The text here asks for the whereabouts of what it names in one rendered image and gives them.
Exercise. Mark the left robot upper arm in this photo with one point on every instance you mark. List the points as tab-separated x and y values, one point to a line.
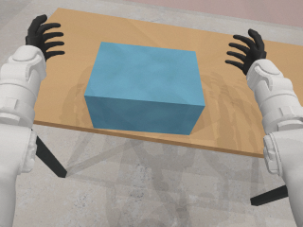
17	155

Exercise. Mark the left robot forearm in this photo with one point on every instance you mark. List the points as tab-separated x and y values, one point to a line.
20	81

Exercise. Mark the right robot hand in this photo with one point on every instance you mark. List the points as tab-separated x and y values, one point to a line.
256	51

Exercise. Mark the right robot upper arm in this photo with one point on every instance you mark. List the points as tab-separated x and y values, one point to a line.
283	156

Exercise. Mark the right robot forearm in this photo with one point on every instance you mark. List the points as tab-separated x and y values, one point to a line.
274	94

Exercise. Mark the table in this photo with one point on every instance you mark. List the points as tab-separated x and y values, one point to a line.
231	121

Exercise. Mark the carton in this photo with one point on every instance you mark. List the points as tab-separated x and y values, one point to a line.
144	88

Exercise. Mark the left robot hand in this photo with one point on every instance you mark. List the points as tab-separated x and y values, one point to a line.
36	37

